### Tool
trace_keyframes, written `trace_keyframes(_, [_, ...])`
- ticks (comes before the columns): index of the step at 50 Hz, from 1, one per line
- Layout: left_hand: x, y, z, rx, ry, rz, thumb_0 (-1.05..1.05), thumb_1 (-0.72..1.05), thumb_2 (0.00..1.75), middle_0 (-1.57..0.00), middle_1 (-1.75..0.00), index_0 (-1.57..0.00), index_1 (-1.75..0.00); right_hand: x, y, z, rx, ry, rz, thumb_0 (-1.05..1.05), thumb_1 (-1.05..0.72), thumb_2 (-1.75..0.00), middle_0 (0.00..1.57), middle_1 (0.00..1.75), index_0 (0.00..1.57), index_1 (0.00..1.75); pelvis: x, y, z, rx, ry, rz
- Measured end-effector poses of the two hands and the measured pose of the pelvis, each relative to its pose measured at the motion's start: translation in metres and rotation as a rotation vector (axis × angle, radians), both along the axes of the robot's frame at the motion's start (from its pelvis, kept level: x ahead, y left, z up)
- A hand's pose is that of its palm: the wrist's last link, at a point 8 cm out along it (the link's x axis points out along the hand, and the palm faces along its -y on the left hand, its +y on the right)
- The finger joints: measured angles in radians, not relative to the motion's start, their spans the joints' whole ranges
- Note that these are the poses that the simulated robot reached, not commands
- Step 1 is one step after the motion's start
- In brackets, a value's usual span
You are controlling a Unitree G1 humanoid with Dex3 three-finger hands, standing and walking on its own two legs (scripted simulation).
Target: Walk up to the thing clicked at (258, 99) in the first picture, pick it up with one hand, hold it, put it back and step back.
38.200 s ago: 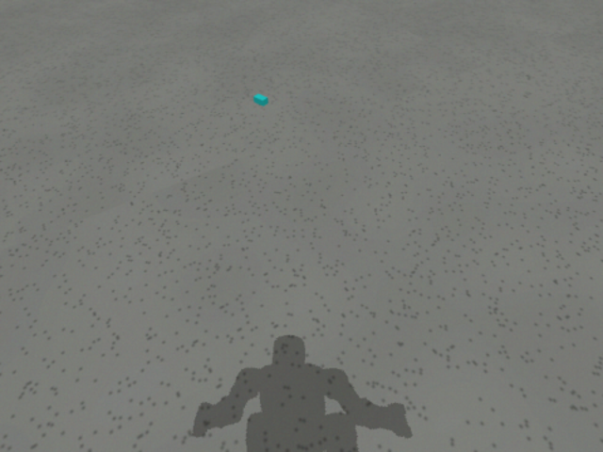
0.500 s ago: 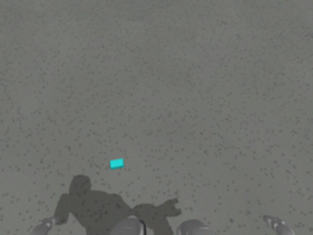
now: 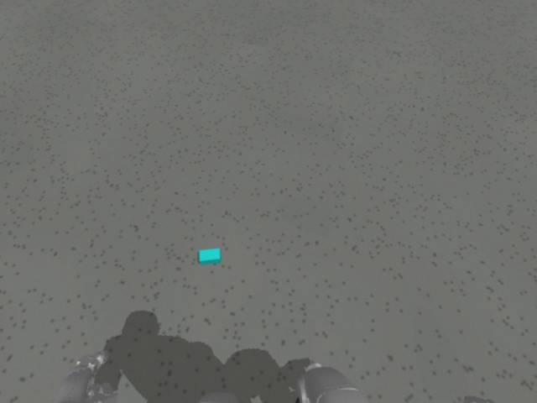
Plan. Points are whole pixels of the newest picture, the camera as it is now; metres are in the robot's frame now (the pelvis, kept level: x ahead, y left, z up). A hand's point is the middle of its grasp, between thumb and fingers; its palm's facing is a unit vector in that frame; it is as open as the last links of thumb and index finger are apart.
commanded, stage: step back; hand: left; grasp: from above
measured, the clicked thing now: (210, 256) +0.66 +0.23 -0.74
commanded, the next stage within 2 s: none
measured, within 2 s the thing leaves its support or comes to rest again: neither
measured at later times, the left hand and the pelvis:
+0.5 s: hand out of the picture -0.07 +0.22 -0.13, palm faces -0.02 -0.90 -0.43, open 7.4 cm; pelvis -0.16 -0.04 +0.00, yaw -1 degrees
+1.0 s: hand out of the picture -0.27 +0.20 -0.14, palm faces -0.04 -0.90 -0.43, open 7.4 cm; pelvis -0.34 -0.07 -0.01, yaw -3 degrees
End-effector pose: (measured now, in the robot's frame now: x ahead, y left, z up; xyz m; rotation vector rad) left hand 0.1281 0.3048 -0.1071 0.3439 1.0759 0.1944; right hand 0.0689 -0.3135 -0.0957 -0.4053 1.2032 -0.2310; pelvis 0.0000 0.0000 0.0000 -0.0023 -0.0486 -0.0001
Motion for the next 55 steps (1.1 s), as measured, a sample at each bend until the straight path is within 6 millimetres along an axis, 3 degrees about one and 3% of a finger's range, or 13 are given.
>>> trace_keyframes(7, [-0.059,-0.002,0.001,0.01,0.05,0.016,0.0,0.9,0.9,-0.2,-0.3,-0.2,-0.3,-0.023,-0.006,0.01,-0.009,-0.074,0.006,0.0,-0.9,-0.9,0.21,0.3,0.2,0.3,-0.041,-0.01,0.004,-0.015,0.009,-0.036])
trace_keyframes(13, [-0.113,-0.014,-0.004,0.052,0.093,-0.003,0.0,0.91,0.9,-0.2,-0.3,-0.2,-0.3,-0.046,-0.032,-0.003,0.0,-0.145,0.012,0.0,-0.9,-0.9,0.21,0.3,0.2,0.3,-0.086,-0.03,-0.01,-0.005,0.01,-0.076])
trace_keyframes(16, [-0.146,-0.027,-0.002,0.06,0.109,0.002,0.0,0.91,0.9,-0.2,-0.3,-0.2,-0.3,-0.066,-0.046,-0.014,0.014,-0.146,-0.011,0.0,-0.9,-0.9,0.21,0.3,0.2,0.3,-0.109,-0.039,-0.013,-0.036,-0.006,-0.058])
trace_keyframes(20, [-0.183,-0.038,0.01,0.058,0.122,0.021,0.0,0.9,0.9,-0.2,-0.3,-0.2,-0.3,-0.101,-0.052,-0.014,0.034,-0.101,-0.035,0.0,-0.9,-0.9,0.2,0.3,0.2,0.3,-0.131,-0.044,-0.003,0.018,0.002,-0.056])
trace_keyframes(26, [-0.205,-0.038,0.016,0.073,0.059,0.023,0.0,0.9,0.9,-0.21,-0.3,-0.2,-0.3,-0.162,-0.052,-0.018,0.025,0.002,-0.01,0.0,-0.91,-0.9,0.2,0.3,0.2,0.3,-0.168,-0.044,-0.001,0.025,0.019,-0.01])
trace_keyframes(31, [-0.221,-0.027,0.002,0.055,-0.006,0.029,0.0,0.9,0.9,-0.21,-0.3,-0.2,-0.3,-0.205,-0.041,-0.022,0.007,0.051,0.018,0.0,-0.91,-0.9,0.2,0.3,0.2,0.3,-0.207,-0.039,-0.011,0.036,0.006,0.03])
trace_keyframes(37, [-0.261,-0.032,0.001,0.025,0.022,0.047,0.0,0.9,0.9,-0.2,-0.3,-0.2,-0.3,-0.243,-0.034,-0.006,0.02,0.022,0.024,0.0,-0.9,-0.9,0.21,0.3,0.2,0.3,-0.247,-0.042,0.0,-0.002,0.0,0.017])
trace_keyframes(42, [-0.307,-0.04,0.001,0.029,0.056,0.035,0.0,0.9,0.9,-0.2,-0.3,-0.2,-0.3,-0.256,-0.044,-0.001,0.014,-0.05,0.031,0.0,-0.9,-0.9,0.21,0.3,0.2,0.3,-0.282,-0.051,0.001,-0.01,0.01,-0.015])
trace_keyframes(47, [-0.362,-0.054,-0.003,0.066,0.101,0.018,0.0,0.9,0.9,-0.2,-0.3,-0.2,-0.3,-0.272,-0.065,-0.014,0.033,-0.126,0.028,0.0,-0.9,-0.9,0.21,0.3,0.2,0.3,-0.324,-0.066,-0.011,-0.019,0.004,-0.052])
trace_keyframes(51, [-0.41,-0.064,0.007,0.068,0.126,0.034,0.0,0.9,0.9,-0.2,-0.3,-0.2,-0.3,-0.303,-0.071,-0.017,0.055,-0.11,-0.003,0.0,-0.9,-0.9,0.2,0.3,0.2,0.3,-0.349,-0.074,-0.005,0.002,-0.005,-0.049])
trace_keyframes(55, [-0.442,-0.064,0.018,0.085,0.124,0.061,0.0,0.9,0.9,-0.21,-0.3,-0.2,-0.3,-0.341,-0.074,-0.018,0.067,-0.069,-0.001,0.0,-0.91,-0.9,0.2,0.3,0.2,0.3,-0.37,-0.075,0.002,0.027,0.001,-0.027])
